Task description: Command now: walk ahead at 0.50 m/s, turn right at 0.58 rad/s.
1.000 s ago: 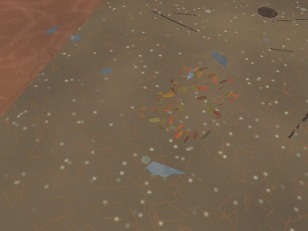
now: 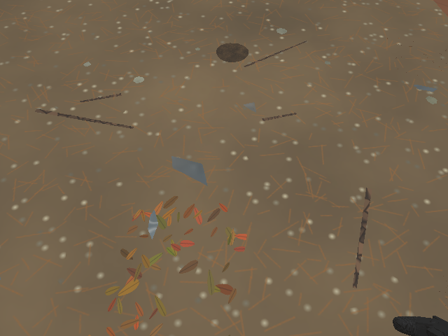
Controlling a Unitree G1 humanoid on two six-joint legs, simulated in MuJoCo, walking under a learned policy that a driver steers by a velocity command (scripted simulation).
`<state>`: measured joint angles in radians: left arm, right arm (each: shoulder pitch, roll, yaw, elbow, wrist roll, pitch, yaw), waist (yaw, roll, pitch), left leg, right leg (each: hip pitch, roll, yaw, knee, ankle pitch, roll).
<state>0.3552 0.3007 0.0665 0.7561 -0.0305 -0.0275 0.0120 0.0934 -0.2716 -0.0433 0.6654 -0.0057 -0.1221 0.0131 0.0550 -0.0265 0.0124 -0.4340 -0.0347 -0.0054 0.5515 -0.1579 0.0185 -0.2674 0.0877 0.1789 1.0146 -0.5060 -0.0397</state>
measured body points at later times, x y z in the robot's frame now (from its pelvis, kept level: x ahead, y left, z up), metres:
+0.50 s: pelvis +0.26 -0.06 -0.01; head +0.30 -0.09 +0.44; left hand +0.55 +0.11 -0.08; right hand +0.21 -0.36 -0.14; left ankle +0.11 +0.12 -0.66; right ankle +0.33 -0.16 -0.73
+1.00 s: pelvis +0.54 -0.13 -0.01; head +0.58 -0.14 +0.44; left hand +0.70 +0.12 -0.12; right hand +0.64 -0.43 -0.10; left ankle +0.69 -0.09 -0.73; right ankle +0.35 -0.18 -0.67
